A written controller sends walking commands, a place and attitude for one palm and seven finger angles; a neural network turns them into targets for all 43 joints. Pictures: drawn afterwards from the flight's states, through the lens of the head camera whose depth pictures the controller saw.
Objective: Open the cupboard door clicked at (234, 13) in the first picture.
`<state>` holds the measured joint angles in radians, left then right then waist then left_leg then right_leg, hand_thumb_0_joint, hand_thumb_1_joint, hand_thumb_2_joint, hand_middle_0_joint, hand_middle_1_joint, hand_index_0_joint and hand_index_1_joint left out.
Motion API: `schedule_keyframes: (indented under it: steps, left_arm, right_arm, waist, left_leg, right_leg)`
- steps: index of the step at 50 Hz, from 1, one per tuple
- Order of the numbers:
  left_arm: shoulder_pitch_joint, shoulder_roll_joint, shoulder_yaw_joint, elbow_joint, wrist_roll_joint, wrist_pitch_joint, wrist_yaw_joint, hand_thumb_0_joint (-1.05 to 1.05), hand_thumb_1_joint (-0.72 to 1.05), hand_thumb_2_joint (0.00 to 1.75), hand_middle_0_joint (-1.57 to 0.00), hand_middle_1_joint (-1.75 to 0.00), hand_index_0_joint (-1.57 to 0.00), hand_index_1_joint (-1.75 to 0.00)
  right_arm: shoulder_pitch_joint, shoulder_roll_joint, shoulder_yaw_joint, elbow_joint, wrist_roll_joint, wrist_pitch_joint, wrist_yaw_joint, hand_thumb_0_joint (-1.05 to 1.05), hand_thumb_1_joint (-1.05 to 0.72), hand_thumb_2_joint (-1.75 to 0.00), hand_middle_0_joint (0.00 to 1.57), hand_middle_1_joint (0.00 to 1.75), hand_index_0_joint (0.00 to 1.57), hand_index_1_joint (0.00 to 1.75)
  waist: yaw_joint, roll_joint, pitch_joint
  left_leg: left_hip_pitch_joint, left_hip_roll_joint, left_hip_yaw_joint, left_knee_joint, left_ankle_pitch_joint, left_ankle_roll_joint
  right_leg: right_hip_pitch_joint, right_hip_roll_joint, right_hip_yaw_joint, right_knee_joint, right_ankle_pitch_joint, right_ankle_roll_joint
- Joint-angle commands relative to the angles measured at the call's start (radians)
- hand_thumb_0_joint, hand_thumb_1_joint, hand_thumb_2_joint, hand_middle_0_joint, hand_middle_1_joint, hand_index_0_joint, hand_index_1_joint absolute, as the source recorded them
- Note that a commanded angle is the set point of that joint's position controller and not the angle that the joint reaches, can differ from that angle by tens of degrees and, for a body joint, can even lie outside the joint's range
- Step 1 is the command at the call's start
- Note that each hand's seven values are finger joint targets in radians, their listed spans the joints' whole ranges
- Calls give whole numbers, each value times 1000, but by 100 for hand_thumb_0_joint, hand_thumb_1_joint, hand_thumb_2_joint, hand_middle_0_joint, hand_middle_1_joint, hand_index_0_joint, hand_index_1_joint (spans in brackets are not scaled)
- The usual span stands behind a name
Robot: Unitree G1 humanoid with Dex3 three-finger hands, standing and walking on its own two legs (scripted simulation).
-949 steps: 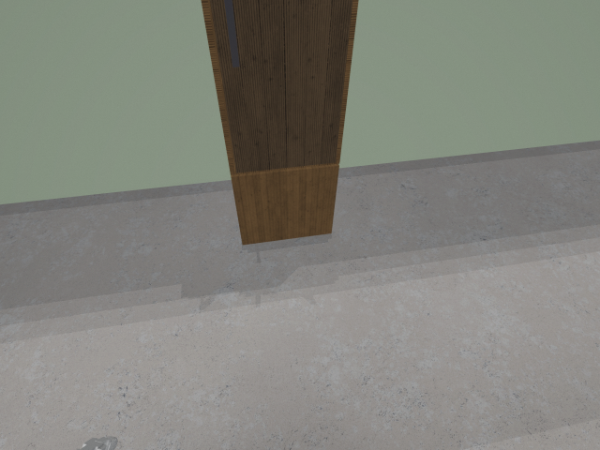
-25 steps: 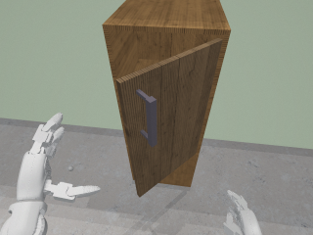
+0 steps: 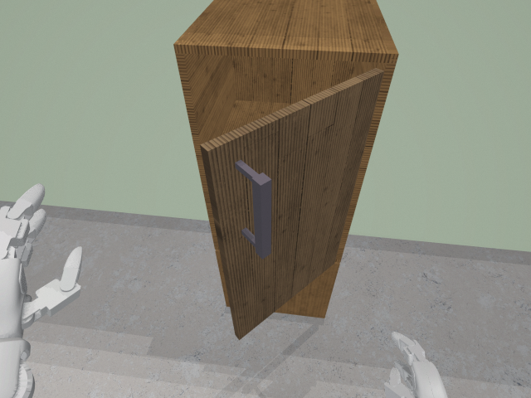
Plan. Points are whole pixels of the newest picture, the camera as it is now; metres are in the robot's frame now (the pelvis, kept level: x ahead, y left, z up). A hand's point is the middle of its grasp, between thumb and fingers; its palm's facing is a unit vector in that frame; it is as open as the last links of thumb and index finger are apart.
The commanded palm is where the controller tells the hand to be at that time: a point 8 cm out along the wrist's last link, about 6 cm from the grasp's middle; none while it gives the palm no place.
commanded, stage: draw the hand back to the body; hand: left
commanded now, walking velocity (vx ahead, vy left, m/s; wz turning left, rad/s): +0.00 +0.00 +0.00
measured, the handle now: (253, 212) +0.34 +0.07 +0.12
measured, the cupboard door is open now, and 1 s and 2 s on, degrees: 47 47 47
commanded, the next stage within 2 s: step back with the hand held close in 0.38 s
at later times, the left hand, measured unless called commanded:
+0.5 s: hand (66, 275) +0.19 +0.27 +0.15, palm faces +0.49 -0.78 -0.39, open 7.4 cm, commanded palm +0.14 +0.30 +0.17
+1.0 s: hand (33, 322) +0.14 +0.27 +0.15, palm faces +0.39 -0.75 -0.54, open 7.4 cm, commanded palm +0.07 +0.31 +0.17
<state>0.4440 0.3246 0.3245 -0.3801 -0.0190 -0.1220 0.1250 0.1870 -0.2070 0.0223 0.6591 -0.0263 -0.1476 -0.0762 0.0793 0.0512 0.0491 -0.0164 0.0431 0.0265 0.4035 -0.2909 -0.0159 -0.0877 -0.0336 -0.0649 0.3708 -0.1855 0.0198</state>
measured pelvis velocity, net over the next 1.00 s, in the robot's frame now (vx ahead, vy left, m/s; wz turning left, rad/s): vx -0.07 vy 0.01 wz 0.00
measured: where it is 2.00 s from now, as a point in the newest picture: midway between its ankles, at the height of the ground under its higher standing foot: outside the picture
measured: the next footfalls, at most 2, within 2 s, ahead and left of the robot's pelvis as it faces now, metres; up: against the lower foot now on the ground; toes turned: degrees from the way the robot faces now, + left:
right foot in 1.64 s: -0.10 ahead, -0.12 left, +0.00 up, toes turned +7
left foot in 1.84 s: -0.13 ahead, +0.11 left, +0.00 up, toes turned +5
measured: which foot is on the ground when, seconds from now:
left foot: down 0.00-1.00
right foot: down 0.00-1.00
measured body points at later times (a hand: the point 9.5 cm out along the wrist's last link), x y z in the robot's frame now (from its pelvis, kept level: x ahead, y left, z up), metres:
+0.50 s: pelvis +0.00 +0.00 +0.00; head -0.01 -0.01 +0.45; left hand +0.16 +0.30 +0.17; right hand +0.19 -0.21 -0.08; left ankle -0.04 +0.12 -0.74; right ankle +0.02 -0.13 -0.74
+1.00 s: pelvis -0.07 +0.01 -0.01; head -0.03 +0.01 +0.44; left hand +0.11 +0.31 +0.18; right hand +0.12 -0.23 -0.09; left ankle -0.04 +0.12 -0.74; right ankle +0.02 -0.13 -0.74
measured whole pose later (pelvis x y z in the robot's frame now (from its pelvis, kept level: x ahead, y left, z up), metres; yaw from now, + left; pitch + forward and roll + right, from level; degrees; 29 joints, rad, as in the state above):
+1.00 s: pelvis -0.07 +0.01 -0.01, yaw +0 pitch +0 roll +0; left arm 0.56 0.43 0.44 -0.52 -0.02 -0.19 0.14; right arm 0.17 -0.22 -0.01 0.55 0.00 -0.05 -0.08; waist 0.01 -0.01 0.07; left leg -0.32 0.02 0.04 0.57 -0.26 0.00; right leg -0.38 -0.06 -0.04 0.50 -0.13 0.03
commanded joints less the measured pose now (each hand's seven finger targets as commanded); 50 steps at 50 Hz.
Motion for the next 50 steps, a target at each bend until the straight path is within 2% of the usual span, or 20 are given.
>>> schedule_keyframes:
  steps: [1, 4, 11, 17, 21, 23, 24, 25, 26, 27, 28, 30, 31, 32, 35, 37, 40, 42, 45, 50]
  left_arm:
    - [-116, 177, 126, -210, -3, -65, 16, 0, 90, 90, -20, -30, -20, -30]
    - [-122, 150, 96, -200, -8, -58, 13, 0, 90, 90, -20, -30, -20, -30]
    - [-110, 188, 129, -225, -1, -57, 19, 0, 90, 90, -20, -30, -20, -30]
    - [-109, 168, 119, -210, -7, -52, 15, 0, 90, 90, -20, -30, -20, -30]
    - [-109, 173, 121, -202, -7, -52, 14, 0, 90, 90, -20, -30, -20, -30]
    - [-112, 167, 117, -210, -6, -57, 15, 0, 90, 90, -20, -30, -20, -30]
    - [-103, 174, 126, -206, -7, -57, 16, 0, 90, 90, -20, -30, -20, -30]
    - [-168, 197, 136, -256, -6, -62, 19, 0, 90, 90, -20, -30, -20, -30]
    - [-315, 354, 291, -286, -5, -110, 25, 0, 90, 90, -20, -30, -20, -30]
    - [-135, 247, 213, -175, -14, -109, 8, 0, 90, 90, -20, -30, -20, -30]
    - [-35, 200, 174, -152, -13, -101, -4, 0, 90, 90, -20, -30, -20, -30]
    - [12, 191, 157, -221, -15, -105, -9, 0, 90, 90, -20, -30, -20, -30]
    - [24, 199, 162, -249, -13, -109, -6, 0, 90, 90, -20, -30, -20, -30]
    - [55, 208, 176, -255, -15, -109, -1, 0, 90, 90, -20, -30, -20, -30]
    - [92, 244, 214, -301, -16, -109, 9, 0, 90, 90, -20, -30, -20, -30]
    - [110, 260, 237, -315, -17, -109, 16, 0, 90, 90, -20, -30, -20, -30]
    - [123, 263, 245, -316, -19, -113, 23, 0, 90, 90, -20, -30, -20, -30]
    - [119, 268, 251, -328, -16, -118, 29, 0, 90, 90, -20, -30, -20, -30]
    - [114, 261, 249, -323, -12, -127, 37, 0, 90, 90, -20, -30, -20, -30]
    - [83, 259, 248, -335, 2, -150, 48, 0, 90, 90, -20, -30, -20, -30]
  right_arm:
    - [-126, -107, -40, -150, 4, -51, -13, 0, -90, -90, 20, 30, 20, 30]
    - [-124, -111, -42, -155, 6, -48, -9, 0, -90, -90, 20, 30, 20, 30]
    - [-123, -111, -41, -153, 1, -50, -9, 0, -90, -90, 20, 30, 20, 30]
    - [-129, -104, -38, -160, 3, -45, -8, 0, -90, -90, 20, 30, 20, 30]
    - [-131, -106, -41, -155, 4, -44, -9, 0, -90, -90, 20, 30, 20, 30]
    - [-128, -104, -41, -158, 3, -46, -8, 0, -90, -90, 20, 30, 20, 30]
    - [-127, -105, -42, -158, 2, -46, -9, 0, -90, -90, 20, 30, 20, 30]
    - [-133, -106, -42, -158, 4, -49, -10, 0, -90, -90, 20, 30, 20, 30]
    - [-126, -107, -14, -200, 20, -25, -5, 0, -90, -90, 20, 30, 20, 30]
    - [-118, -105, -31, -181, 14, -6, -9, 0, -90, -90, 20, 30, 20, 30]
    - [-113, -122, -42, -196, 15, 10, -3, 0, -90, -90, 20, 30, 20, 30]
    - [-116, -131, -48, -214, 14, 27, 1, 0, -90, -90, 20, 30, 20, 30]
    - [-121, -132, -50, -217, 13, 31, -3, 0, -90, -90, 20, 30, 20, 30]
    - [-111, -132, -52, -223, 13, 36, -4, 0, -90, -90, 20, 30, 20, 30]
    - [-104, -131, -66, -244, 17, 52, -7, 0, -90, -90, 20, 30, 20, 30]
    - [-103, -126, -70, -251, 20, 58, -11, 0, -90, -90, 20, 30, 20, 30]
    - [-105, -121, -75, -260, 25, 64, -14, 0, -90, -90, 20, 30, 20, 30]
    - [-105, -123, -76, -262, 24, 63, -18, 0, -90, -90, 20, 30, 20, 30]
    - [-98, -130, -77, -262, 25, 55, -18, 0, -90, -90, 20, 30, 20, 30]
    - [-76, -140, -76, -264, 27, 30, -18, 0, -90, -90, 20, 30, 20, 30]
  waist:
    - [-3, 59, -71]
    - [-8, 3, -74]
    - [2, 49, -109]
    - [-3, 17, -72]
    - [-3, 47, -80]
    - [-5, 21, -84]
    - [-1, 6, -100]
    - [-5, 39, -126]
    - [-49, 90, 14]
    - [-53, -43, 5]
    - [-55, -80, -27]
    - [-61, -38, -103]
    - [-60, 24, -133]
    - [-60, 32, -164]
    - [-61, -20, -232]
    - [-60, -13, -253]
    - [-62, -31, -222]
    - [-63, -10, -207]
    - [-64, -10, -158]
    - [-72, -17, -115]
  left_leg:
    - [-87, -27, -1, -70, 324, 13]
    - [-86, -23, -6, -77, 309, 18]
    - [-79, -31, -7, -66, 366, 12]
    - [-94, -27, -5, -74, 325, 13]
    - [-87, -29, 0, -72, 295, 15]
    - [-92, -28, -5, -74, 307, 15]
    - [-86, -30, -3, -72, 310, 17]
    - [-75, -32, -1, -66, 316, 17]
    - [-180, -19, -5, -52, 212, 27]
    - [-198, -12, -24, -30, 203, 35]
    - [-177, -13, -18, -10, 229, 36]
    - [-162, -7, -11, 14, 288, 34]
    - [-159, -3, -14, 11, 338, 31]
    - [-161, 5, -14, 15, 371, 29]
    - [-170, 16, -11, 49, 455, 21]
    - [-186, 19, -17, 58, 476, 15]
    - [-226, 25, -19, 60, 402, 19]
    - [-259, 27, -27, 54, 343, 22]
    - [-360, 37, -47, 20, 153, 40]
    - [-495, 34, -64, 7, -161, 63]
  right_leg:
    - [78, 28, 7, -34, 175, -35]
    - [74, 30, 3, -35, 157, -30]
    - [105, 29, 3, -24, 208, -35]
    - [86, 31, 1, -33, 183, -31]
    - [80, 30, 7, -43, 160, -32]
    - [87, 31, 2, -36, 168, -31]
    - [93, 31, 2, -35, 176, -29]
    - [99, 29, 8, -33, 185, -30]
    - [-14, -10, 56, -64, 199, -28]
    - [-35, -27, 47, -73, 209, -23]
    - [-44, -32, 47, -68, 226, -24]
    - [-35, -46, 44, -34, 279, -24]
    - [-20, -46, 34, -7, 313, -24]
    - [-11, -46, 34, 15, 332, -22]
    - [11, -50, 39, 70, 449, -19]
    - [19, -58, 37, 99, 477, -21]
    - [-30, -62, 51, 106, 414, -17]
    - [-45, -64, 59, 112, 352, -19]
    - [-73, -53, 71, 109, 165, -12]
    - [-95, -62, 107, 99, -38, -16]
